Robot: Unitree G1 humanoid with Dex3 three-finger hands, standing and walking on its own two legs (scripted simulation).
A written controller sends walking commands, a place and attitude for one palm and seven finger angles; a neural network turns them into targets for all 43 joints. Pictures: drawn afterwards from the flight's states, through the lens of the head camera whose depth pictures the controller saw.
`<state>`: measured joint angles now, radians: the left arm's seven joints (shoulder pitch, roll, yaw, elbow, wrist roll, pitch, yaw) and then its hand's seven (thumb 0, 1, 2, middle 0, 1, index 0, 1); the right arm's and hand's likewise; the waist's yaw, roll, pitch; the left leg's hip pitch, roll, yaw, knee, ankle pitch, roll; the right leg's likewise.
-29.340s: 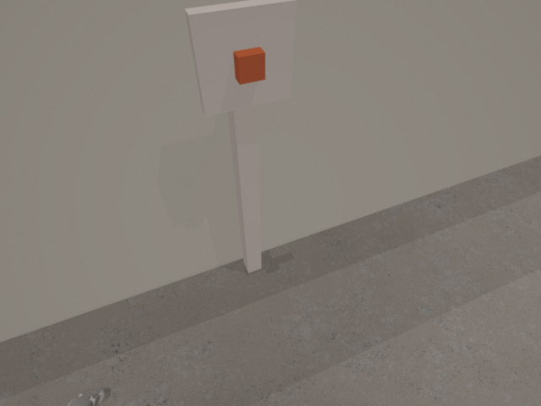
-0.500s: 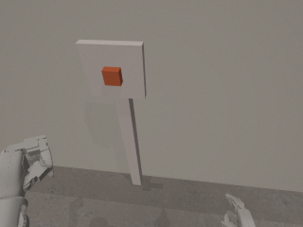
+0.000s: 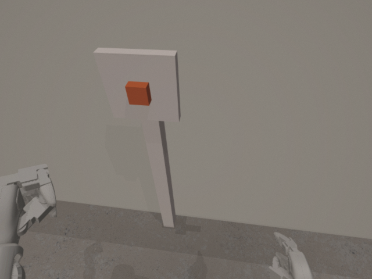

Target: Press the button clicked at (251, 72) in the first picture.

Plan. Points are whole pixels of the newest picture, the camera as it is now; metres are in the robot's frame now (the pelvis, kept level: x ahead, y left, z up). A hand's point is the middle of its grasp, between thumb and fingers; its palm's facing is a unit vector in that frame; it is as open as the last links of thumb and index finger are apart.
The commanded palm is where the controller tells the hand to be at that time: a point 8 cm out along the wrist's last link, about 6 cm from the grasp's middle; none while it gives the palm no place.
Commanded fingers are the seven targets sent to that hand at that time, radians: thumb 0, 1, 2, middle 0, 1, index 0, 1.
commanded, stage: step back with the hand held close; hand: left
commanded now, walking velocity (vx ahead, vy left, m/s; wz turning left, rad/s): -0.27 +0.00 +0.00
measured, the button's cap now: (139, 92) +0.53 +0.20 +0.14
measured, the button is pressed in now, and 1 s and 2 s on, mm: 0 0 0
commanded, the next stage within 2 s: stop stepping back and stand still in 1.08 s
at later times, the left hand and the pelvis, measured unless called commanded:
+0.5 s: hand (22, 236) +0.13 +0.26 +0.15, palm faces +0.32 -0.82 -0.47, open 3.1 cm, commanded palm +0.07 +0.30 +0.17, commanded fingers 0.00 0.90 0.90 -1.30 -1.50 -1.30 -1.50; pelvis -0.07 +0.03 -0.01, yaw -1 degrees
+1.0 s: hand out of the picture +0.02 +0.29 +0.16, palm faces +0.45 -0.81 -0.38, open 3.1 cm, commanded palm -0.03 +0.33 +0.17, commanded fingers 0.00 0.90 0.90 -1.30 -1.50 -1.30 -1.50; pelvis -0.15 +0.05 -0.03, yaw +3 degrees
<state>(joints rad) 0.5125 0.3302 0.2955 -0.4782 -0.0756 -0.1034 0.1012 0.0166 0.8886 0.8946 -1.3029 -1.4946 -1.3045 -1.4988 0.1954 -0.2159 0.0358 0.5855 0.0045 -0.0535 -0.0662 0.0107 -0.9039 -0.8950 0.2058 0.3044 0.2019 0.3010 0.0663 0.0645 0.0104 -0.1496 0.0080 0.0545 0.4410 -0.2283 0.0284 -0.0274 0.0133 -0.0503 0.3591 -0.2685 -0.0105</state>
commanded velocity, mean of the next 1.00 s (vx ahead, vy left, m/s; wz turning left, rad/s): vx -0.31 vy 0.00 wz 0.00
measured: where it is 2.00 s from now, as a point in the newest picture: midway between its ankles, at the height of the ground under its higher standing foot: outside the picture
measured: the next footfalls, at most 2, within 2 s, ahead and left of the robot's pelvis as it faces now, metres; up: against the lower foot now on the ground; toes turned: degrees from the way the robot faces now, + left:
left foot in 1.00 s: -0.04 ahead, +0.13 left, +0.00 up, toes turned +4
right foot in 1.38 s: -0.25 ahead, -0.03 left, +0.00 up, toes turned -8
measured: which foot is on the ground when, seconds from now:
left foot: down 0.00-0.88, up 0.90-0.98, down 1.00-1.00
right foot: down 0.00-1.00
